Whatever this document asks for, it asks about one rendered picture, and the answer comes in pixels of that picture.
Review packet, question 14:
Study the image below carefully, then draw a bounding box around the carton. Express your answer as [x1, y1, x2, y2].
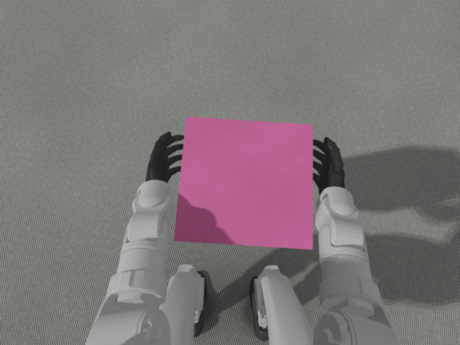
[174, 116, 313, 250]

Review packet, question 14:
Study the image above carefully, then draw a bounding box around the right robot hand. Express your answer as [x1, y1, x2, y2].
[313, 137, 345, 195]

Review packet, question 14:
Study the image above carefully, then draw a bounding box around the robot left upper arm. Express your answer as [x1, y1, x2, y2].
[87, 306, 171, 345]

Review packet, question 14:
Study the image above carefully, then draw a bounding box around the right robot forearm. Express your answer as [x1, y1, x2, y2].
[314, 186, 397, 336]

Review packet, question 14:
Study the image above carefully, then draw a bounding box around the left robot hand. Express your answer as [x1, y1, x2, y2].
[145, 132, 184, 183]

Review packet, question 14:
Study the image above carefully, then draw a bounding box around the left robot forearm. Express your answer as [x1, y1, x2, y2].
[86, 180, 175, 345]

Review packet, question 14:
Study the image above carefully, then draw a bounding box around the robot left foot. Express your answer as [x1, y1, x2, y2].
[194, 272, 207, 338]

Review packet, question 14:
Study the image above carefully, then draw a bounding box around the robot right upper arm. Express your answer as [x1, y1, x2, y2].
[313, 310, 400, 345]

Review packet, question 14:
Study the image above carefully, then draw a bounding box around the right robot shin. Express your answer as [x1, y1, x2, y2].
[257, 265, 290, 326]

